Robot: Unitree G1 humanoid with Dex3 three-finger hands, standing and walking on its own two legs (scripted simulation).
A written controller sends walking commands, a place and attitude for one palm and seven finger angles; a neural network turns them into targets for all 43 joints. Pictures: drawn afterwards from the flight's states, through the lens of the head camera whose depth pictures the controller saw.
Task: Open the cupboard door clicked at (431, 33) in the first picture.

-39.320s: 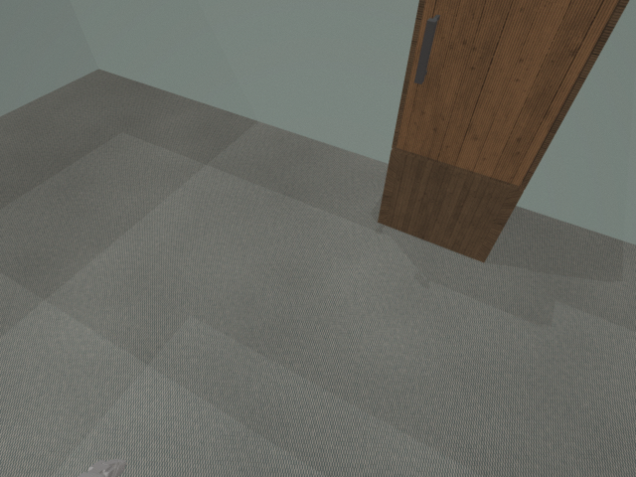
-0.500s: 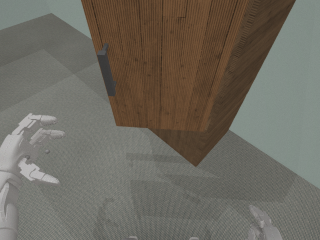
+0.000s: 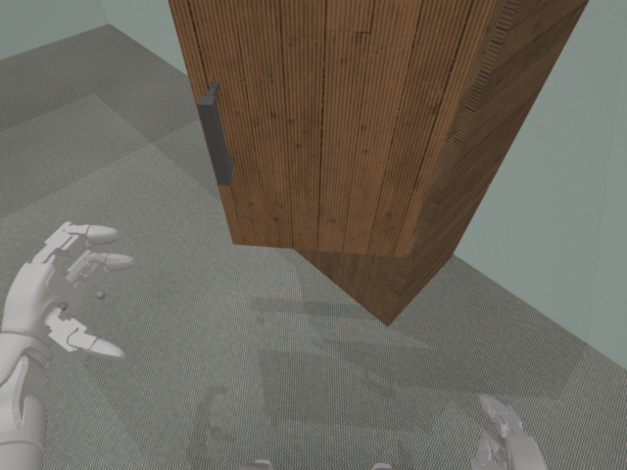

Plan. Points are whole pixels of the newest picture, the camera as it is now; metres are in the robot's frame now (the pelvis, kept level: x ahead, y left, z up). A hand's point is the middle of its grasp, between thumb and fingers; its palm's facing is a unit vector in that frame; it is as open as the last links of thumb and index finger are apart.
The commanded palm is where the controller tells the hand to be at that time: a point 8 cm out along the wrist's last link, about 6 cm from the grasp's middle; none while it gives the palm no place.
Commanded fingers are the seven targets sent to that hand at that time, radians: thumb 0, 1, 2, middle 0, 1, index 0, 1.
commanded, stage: move the hooked fingers beside the handle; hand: left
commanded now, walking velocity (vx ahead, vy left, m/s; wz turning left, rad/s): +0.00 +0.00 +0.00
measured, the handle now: (220, 136) +0.61 +0.20 +0.06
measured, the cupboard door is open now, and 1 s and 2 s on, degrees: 40 40 40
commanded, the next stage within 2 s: none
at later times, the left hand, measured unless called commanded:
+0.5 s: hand (137, 231) +0.39 +0.26 +0.07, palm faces -0.03 -1.00 -0.01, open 14.0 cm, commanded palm +0.37 +0.32 +0.07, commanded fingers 0.00 -0.50 0.30 -0.30 -1.20 -0.30 -1.20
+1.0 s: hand (154, 190) +0.47 +0.27 +0.07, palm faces -0.04 -1.00 +0.00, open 14.0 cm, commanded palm +0.45 +0.31 +0.07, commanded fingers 0.00 -0.50 0.30 -0.30 -1.20 -0.30 -1.20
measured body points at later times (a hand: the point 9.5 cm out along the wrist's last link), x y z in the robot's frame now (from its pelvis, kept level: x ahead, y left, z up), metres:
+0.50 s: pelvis +0.00 +0.01 -0.01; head +0.08 +0.02 +0.44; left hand +0.39 +0.32 +0.07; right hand +0.08 -0.26 -0.10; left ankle +0.00 +0.12 -0.70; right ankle +0.02 -0.11 -0.70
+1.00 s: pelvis +0.00 +0.01 -0.02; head +0.11 +0.03 +0.42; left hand +0.46 +0.32 +0.07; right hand +0.03 -0.26 -0.12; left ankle +0.00 +0.12 -0.70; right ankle +0.02 -0.11 -0.70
